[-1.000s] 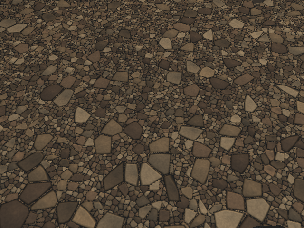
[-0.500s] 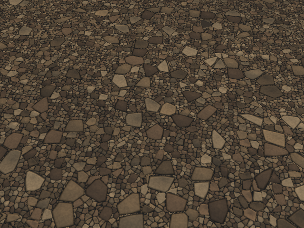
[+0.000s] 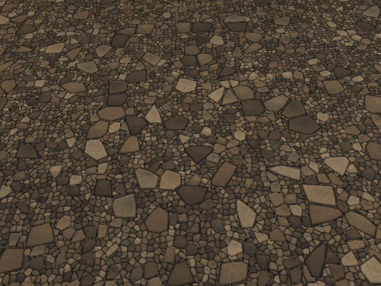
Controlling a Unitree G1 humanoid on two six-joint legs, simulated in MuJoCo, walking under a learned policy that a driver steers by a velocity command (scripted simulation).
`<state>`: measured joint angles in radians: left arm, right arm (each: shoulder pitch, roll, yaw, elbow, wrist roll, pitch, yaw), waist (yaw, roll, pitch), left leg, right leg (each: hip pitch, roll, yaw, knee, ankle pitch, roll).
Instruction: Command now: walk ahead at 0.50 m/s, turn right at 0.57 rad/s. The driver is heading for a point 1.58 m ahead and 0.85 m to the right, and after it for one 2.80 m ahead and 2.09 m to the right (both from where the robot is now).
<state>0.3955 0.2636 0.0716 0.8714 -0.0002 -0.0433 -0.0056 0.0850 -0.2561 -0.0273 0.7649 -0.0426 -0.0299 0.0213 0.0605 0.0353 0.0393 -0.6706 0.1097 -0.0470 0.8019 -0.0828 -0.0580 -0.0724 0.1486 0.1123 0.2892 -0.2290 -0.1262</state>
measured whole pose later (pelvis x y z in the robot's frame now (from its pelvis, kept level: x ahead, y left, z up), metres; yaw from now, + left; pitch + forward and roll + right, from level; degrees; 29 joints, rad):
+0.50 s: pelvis +0.26 +0.03 +0.00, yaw -18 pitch +1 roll +1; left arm 0.15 0.30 0.06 0.72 0.03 0.01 -0.06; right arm 0.36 -0.25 -0.04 0.84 -0.01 -0.08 0.00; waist -0.04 -0.05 0.04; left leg -0.07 0.00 0.17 0.28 -0.23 0.03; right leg -0.65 -0.04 0.01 0.94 -0.14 -0.02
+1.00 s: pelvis +0.37 -0.03 -0.01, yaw -35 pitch +2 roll +1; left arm 0.27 0.27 0.07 0.73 0.01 0.03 0.00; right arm 0.16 -0.27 -0.04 0.72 -0.04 0.06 -0.02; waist 0.04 0.02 0.06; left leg -0.55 0.04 -0.07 0.99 -0.36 -0.05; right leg -0.34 0.16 0.11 0.41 -0.08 -0.12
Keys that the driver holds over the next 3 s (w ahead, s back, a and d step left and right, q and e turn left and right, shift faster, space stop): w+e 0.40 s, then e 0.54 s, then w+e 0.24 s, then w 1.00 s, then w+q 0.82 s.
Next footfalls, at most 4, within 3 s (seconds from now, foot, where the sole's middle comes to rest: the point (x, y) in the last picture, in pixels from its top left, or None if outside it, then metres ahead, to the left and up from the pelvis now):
0.16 left None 0.28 0.13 -0.78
0.66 right None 0.44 -0.13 -0.78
1.22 left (208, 270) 0.52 0.03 -0.78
1.64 right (307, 274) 0.52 -0.30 -0.78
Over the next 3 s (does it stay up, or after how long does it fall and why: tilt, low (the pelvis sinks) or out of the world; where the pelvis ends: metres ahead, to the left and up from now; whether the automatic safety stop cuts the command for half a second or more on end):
stays up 1.01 -0.66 0.00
